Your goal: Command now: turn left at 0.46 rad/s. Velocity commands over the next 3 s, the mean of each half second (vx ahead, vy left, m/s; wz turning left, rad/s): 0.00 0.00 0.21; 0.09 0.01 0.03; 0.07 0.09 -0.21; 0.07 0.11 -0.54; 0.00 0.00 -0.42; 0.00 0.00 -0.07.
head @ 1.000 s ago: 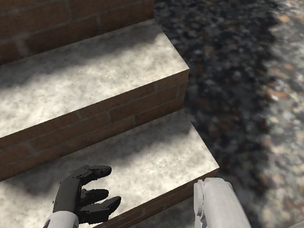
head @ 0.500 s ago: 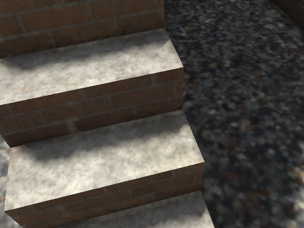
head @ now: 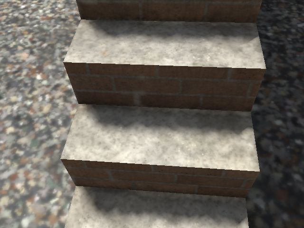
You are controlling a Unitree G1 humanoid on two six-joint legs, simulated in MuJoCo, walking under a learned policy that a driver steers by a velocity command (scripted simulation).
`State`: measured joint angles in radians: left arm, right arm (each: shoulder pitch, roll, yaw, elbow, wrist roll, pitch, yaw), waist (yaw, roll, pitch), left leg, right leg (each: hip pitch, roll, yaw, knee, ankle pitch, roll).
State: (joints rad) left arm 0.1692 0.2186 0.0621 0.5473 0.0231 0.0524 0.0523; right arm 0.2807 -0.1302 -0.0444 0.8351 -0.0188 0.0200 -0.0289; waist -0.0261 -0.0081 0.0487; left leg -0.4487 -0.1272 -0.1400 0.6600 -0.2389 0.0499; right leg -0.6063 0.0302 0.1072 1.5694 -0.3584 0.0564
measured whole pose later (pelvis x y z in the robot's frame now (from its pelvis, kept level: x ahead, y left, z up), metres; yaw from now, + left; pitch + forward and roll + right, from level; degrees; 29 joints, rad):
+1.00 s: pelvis +0.00 +0.23 -0.17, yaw +5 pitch +3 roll -2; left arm -0.08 0.03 -0.06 0.48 0.02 0.04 0.04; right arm 0.40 -0.16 0.01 0.85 -0.01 0.00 -0.05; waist -0.01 0.02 0.06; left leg -0.06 -0.02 0.00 0.24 -0.14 0.07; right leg -1.10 0.13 -0.09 1.90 -0.67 -0.10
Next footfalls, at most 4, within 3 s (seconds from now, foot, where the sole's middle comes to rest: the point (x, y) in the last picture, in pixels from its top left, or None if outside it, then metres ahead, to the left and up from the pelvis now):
0.34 right None -0.10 -0.19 -0.95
0.66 left None -0.04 0.30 -0.95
1.06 right None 0.13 0.17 -0.75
1.60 left None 0.15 0.56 -0.95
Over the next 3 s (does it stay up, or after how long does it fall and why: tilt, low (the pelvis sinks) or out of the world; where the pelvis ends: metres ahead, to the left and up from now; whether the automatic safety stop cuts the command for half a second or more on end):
stays up -0.10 0.67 -0.18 its command is cut before an obstacle after 0.8 s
